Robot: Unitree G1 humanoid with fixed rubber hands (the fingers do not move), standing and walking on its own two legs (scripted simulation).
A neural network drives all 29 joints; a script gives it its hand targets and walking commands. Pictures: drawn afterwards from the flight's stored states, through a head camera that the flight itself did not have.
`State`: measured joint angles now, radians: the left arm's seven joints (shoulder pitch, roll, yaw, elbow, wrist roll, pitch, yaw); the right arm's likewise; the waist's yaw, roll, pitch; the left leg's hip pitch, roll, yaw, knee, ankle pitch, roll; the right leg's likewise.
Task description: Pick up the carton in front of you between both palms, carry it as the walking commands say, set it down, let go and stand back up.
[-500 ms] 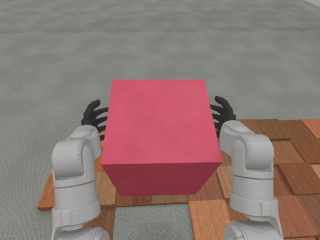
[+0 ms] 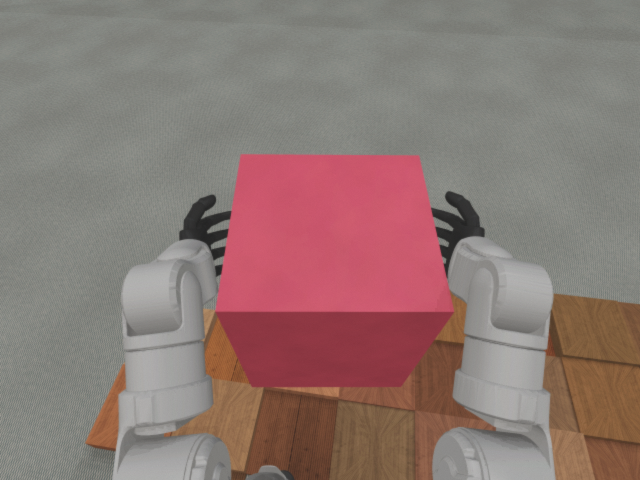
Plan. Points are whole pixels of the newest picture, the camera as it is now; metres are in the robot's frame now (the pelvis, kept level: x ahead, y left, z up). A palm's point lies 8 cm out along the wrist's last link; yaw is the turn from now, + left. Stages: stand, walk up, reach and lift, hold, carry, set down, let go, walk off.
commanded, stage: carry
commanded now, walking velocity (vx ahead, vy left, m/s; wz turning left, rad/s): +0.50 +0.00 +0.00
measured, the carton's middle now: (328, 281) +0.37 +0.02 +0.05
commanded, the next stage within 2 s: none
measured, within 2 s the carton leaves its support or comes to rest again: neither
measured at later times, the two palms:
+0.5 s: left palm (258, 139) +0.66 +0.16 +0.06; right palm (430, 149) +0.64 -0.14 +0.05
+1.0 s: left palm (238, 59) +0.77 +0.21 +0.14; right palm (406, 63) +0.78 -0.10 +0.14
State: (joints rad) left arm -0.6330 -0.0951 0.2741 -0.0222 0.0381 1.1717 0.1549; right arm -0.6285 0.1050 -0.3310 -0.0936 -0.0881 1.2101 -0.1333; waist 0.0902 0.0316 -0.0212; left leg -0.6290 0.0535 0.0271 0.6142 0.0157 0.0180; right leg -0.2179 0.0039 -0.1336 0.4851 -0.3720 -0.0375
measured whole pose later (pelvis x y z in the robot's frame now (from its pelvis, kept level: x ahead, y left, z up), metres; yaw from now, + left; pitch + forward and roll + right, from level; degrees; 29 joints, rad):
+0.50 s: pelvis +0.31 +0.03 -0.04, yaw +0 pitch +5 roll -2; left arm -0.44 -0.14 0.23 -0.16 0.08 1.06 0.13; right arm -0.45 0.10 -0.23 -0.13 -0.01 1.04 -0.13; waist -0.06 0.04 0.02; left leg -0.26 -0.01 0.12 0.58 -0.37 0.07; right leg -0.50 0.02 -0.13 0.54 -0.13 -0.04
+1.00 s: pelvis +0.43 +0.05 -0.05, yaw +1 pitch +4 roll -2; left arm -0.72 -0.04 0.28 0.04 0.02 1.29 0.18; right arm -0.68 0.05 -0.29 -0.02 -0.04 1.30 -0.16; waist 0.01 0.05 -0.16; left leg -0.21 0.03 0.04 0.59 -0.45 0.03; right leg -0.32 0.00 -0.14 0.66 -0.47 -0.03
